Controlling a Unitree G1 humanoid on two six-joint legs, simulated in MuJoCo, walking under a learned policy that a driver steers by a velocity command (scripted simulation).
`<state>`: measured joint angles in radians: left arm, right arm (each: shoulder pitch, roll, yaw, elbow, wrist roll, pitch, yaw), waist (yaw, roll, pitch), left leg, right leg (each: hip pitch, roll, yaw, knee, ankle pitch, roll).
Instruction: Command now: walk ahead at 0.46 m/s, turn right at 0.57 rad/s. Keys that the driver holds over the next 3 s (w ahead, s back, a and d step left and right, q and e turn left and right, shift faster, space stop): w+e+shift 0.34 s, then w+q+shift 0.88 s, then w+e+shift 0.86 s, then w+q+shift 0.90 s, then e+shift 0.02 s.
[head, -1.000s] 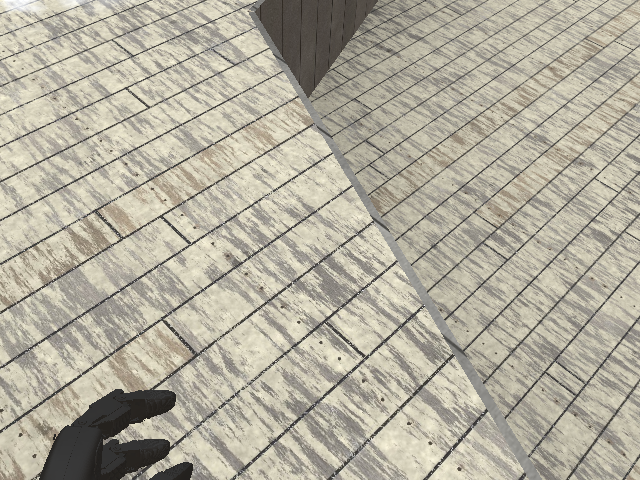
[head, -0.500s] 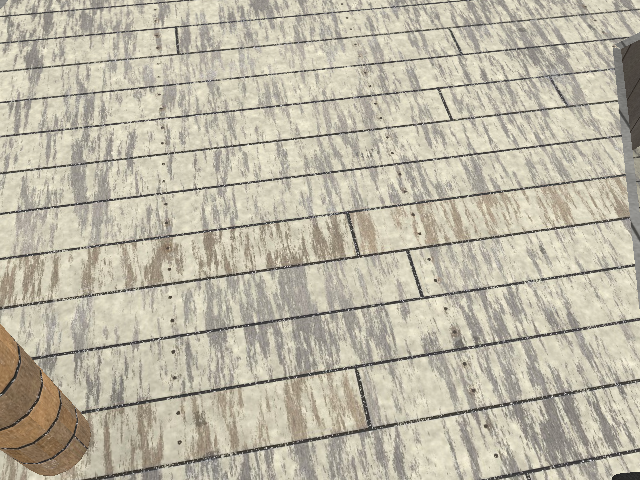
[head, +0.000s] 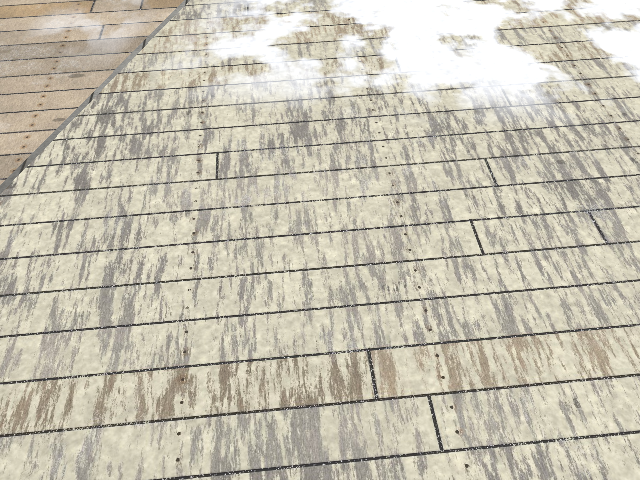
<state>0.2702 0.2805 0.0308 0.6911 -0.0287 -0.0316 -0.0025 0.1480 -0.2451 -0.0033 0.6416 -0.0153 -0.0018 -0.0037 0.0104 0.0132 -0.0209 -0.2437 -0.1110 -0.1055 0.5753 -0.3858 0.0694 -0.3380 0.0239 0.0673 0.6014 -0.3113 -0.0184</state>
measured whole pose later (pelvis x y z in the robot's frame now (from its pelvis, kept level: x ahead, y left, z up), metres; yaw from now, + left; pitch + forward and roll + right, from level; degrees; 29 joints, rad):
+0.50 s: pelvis +0.28 -0.19 -0.03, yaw -19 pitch +1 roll +0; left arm 0.19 0.27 0.01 0.56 -0.01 -0.05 -0.04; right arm 0.39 -0.30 -0.02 0.82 0.05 -0.09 0.00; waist -0.05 0.02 0.03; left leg -0.25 0.06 -0.12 1.37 -0.35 0.05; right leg -0.51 0.03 -0.10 0.82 -0.35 -0.09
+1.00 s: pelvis +0.66 -0.32 -0.02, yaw +2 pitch -2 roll +0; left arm 0.12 0.22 0.01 0.60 -0.01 -0.14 -0.03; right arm 0.41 -0.29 -0.07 0.78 0.01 -0.03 0.04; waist -0.06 0.02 0.06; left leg -0.41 -0.17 0.02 0.68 -0.25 0.19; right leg -0.38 0.03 0.12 1.55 -0.40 -0.02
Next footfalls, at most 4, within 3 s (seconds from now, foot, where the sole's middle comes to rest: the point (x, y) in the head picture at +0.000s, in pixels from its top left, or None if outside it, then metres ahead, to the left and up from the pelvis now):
0.40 right None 0.35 -0.29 -0.77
0.88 left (473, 377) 0.77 -0.30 -0.77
1.28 right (525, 263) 1.12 -0.49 -0.77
1.64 left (403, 224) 1.27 -0.18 -0.77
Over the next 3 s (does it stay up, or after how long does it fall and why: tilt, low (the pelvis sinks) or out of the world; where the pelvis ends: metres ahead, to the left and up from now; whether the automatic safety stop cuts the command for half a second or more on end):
stays up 2.32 -0.46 -0.01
